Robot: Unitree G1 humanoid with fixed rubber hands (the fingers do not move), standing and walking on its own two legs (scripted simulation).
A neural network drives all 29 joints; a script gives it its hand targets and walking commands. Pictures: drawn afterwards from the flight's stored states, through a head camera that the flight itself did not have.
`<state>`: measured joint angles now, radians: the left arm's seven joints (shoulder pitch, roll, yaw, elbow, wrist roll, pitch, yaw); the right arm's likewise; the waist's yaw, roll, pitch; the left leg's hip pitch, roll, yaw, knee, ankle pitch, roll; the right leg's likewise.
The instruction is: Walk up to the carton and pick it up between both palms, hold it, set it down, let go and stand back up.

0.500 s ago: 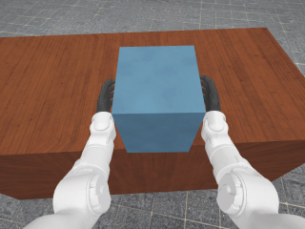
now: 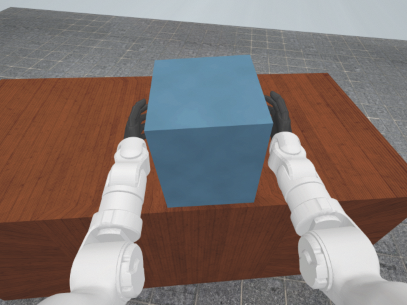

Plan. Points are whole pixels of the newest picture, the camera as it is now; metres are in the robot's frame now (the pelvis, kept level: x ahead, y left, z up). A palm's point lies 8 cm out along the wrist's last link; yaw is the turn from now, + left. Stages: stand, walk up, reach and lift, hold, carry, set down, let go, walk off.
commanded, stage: reach and lift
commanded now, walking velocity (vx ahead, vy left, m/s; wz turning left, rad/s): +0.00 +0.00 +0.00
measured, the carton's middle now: (206, 134) +0.43 -0.01 +0.11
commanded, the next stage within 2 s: hold in 1.54 s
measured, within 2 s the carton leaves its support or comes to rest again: neither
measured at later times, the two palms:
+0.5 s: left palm (129, 131) +0.38 +0.14 +0.17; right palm (285, 125) +0.37 -0.15 +0.18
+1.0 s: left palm (128, 123) +0.38 +0.14 +0.19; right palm (288, 121) +0.37 -0.15 +0.19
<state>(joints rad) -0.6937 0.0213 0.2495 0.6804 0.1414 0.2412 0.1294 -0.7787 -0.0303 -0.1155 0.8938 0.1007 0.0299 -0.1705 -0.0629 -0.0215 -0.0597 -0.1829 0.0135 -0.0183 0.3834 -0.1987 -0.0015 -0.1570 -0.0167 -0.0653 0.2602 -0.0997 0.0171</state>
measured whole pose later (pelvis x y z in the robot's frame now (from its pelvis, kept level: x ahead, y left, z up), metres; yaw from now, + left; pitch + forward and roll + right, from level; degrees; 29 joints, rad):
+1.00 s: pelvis -0.01 +0.00 +0.00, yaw +1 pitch -7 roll -1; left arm -0.68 -0.04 0.33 0.27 0.31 0.62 0.02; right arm -0.78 -0.01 -0.08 0.65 0.16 0.28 -0.20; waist -0.12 -0.04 0.03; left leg -0.05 0.01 -0.03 0.36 -0.19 0.00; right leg -0.03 -0.02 -0.07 0.26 -0.11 0.02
